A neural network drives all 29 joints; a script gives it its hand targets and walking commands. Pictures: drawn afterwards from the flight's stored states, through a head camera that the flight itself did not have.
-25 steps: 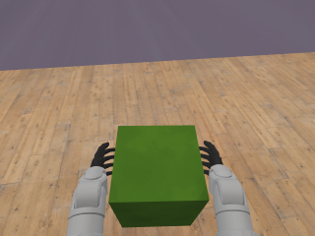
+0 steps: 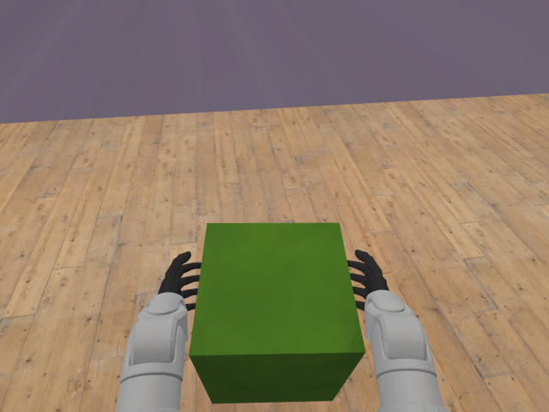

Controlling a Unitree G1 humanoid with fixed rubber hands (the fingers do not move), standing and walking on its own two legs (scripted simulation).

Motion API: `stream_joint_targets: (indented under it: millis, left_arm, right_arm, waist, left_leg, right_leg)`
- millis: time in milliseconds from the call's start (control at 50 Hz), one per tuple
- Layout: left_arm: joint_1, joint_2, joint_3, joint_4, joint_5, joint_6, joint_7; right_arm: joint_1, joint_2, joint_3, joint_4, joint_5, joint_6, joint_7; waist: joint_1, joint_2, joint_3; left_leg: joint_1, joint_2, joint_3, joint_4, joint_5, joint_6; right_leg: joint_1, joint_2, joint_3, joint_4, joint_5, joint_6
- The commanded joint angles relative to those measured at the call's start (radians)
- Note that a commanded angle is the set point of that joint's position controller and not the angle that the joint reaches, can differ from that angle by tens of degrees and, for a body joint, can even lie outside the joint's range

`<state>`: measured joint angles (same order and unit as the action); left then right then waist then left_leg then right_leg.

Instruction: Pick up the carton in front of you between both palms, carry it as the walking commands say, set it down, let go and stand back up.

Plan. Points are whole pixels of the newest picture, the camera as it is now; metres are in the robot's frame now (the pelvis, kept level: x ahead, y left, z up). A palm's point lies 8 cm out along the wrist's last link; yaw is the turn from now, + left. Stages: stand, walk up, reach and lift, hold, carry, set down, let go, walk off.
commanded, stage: carry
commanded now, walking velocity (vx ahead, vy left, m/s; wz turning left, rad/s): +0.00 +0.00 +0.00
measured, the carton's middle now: (273, 317) +0.31 +0.00 -0.03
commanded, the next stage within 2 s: hold in 0.24 s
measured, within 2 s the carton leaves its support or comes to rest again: neither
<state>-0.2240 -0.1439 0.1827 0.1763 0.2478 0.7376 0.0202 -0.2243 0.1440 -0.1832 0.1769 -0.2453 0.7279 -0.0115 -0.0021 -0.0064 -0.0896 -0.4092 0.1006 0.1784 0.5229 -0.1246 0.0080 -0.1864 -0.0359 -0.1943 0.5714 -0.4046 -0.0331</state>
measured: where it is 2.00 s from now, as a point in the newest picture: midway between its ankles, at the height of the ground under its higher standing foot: outside the picture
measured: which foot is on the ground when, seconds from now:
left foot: down 0.00-1.00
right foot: down 0.00-1.00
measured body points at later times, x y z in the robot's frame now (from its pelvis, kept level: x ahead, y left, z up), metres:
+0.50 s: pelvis -0.01 +0.02 +0.01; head -0.02 +0.03 +0.46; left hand +0.32 +0.10 +0.04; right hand +0.25 -0.20 +0.04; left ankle +0.09 +0.15 -0.73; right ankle -0.06 -0.08 -0.73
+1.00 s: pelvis +0.00 +0.07 +0.01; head -0.03 +0.11 +0.46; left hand +0.34 +0.13 +0.04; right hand +0.26 -0.16 +0.05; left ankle +0.09 +0.15 -0.73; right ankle -0.06 -0.08 -0.73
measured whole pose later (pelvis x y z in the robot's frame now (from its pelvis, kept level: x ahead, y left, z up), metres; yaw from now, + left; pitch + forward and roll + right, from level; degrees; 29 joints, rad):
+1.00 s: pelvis +0.00 +0.07 +0.01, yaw -16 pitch -6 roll +0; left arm -0.38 -0.18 0.33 0.36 0.34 0.69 0.01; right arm -0.40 0.18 -0.38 0.43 -0.36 0.62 0.05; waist 0.00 -0.06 0.03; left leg -0.18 -0.04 -0.02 0.41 -0.13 0.02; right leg -0.06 -0.01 0.15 0.44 -0.28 0.00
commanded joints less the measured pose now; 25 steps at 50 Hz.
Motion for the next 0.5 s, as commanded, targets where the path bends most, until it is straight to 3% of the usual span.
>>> stream_joint_targets:
  millis: [0,220,240,260,280,300,340,360,440,480]
  left_arm:
    - [-0.439,-0.891,-0.549,-0.053,-0.251,-0.035,-0.230]
    - [-0.433,-0.889,-0.551,-0.057,-0.252,-0.033,-0.229]
    - [-0.338,-0.886,-0.532,-0.075,-0.257,-0.034,-0.229]
    - [-0.367,-0.855,-0.540,-0.139,-0.254,-0.050,-0.231]
    - [-0.383,-0.860,-0.544,-0.124,-0.248,-0.057,-0.228]
    - [-0.414,-0.850,-0.568,-0.143,-0.262,-0.065,-0.234]
    - [-0.434,-0.858,-0.595,-0.132,-0.269,-0.081,-0.240]
    - [-0.442,-0.861,-0.599,-0.126,-0.269,-0.085,-0.242]
    - [-0.385,-0.884,-0.542,-0.054,-0.218,-0.085,-0.233]
    - [-0.384,-0.896,-0.518,-0.008,-0.198,-0.083,-0.232]
  right_arm:
    - [-0.418,0.892,0.543,-0.036,0.242,-0.026,0.223]
    - [-0.414,0.890,0.547,-0.042,0.244,-0.024,0.222]
    - [-0.341,0.896,0.501,0.023,0.222,-0.041,0.228]
    - [-0.323,0.878,0.488,0.005,0.191,-0.074,0.213]
    - [-0.329,0.881,0.482,0.005,0.186,-0.088,0.203]
    - [-0.295,0.871,0.448,0.026,0.165,-0.103,0.188]
    - [-0.331,0.869,0.455,0.026,0.163,-0.115,0.186]
    - [-0.348,0.879,0.467,0.029,0.172,-0.117,0.189]
    - [-0.432,0.902,0.533,0.014,0.224,-0.103,0.229]
    - [-0.464,0.901,0.531,0.032,0.228,-0.097,0.246]
  waist:
    - [0.001,0.004,-0.207]
    - [0.001,0.002,-0.211]
    - [0.003,-0.125,-0.044]
    - [-0.011,-0.132,-0.088]
    - [-0.020,-0.098,-0.106]
    - [-0.045,-0.097,-0.113]
    - [-0.044,-0.042,-0.126]
    - [-0.032,-0.053,-0.127]
    - [0.044,-0.037,-0.123]
    - [0.052,-0.038,-0.094]
  left_leg:
    - [0.198,0.067,-0.085,-0.025,0.155,0.012]
    - [0.195,0.067,-0.081,-0.020,0.166,0.009]
    - [0.552,-0.202,-0.223,-0.023,0.252,0.030]
    - [0.565,-0.195,-0.241,-0.040,0.289,0.027]
    - [0.557,-0.200,-0.243,-0.055,0.315,0.020]
    - [0.490,-0.200,-0.239,-0.076,0.308,0.006]
    - [0.444,-0.215,-0.223,-0.098,0.281,-0.017]
    - [0.446,-0.215,-0.220,-0.106,0.241,-0.020]
    - [0.438,-0.229,-0.216,-0.143,0.175,-0.009]
    - [0.465,-0.228,-0.217,-0.152,0.137,-0.004]
  right_leg:
    - [-0.064,-0.123,0.105,-0.130,0.236,0.003]
    - [-0.061,-0.123,0.103,-0.122,0.263,0.003]
    - [-0.212,0.027,0.340,-0.253,0.544,-0.001]
    - [-0.144,0.020,0.346,-0.246,0.624,-0.008]
    - [-0.090,0.028,0.346,-0.234,0.701,-0.003]
    - [0.030,0.046,0.328,-0.237,0.670,0.000]
    - [0.101,0.068,0.311,-0.234,0.657,0.018]
    - [0.107,0.075,0.302,-0.248,0.580,0.025]
    - [0.116,0.085,0.305,-0.255,0.520,0.053]
    - [0.058,0.093,0.298,-0.270,0.424,0.053]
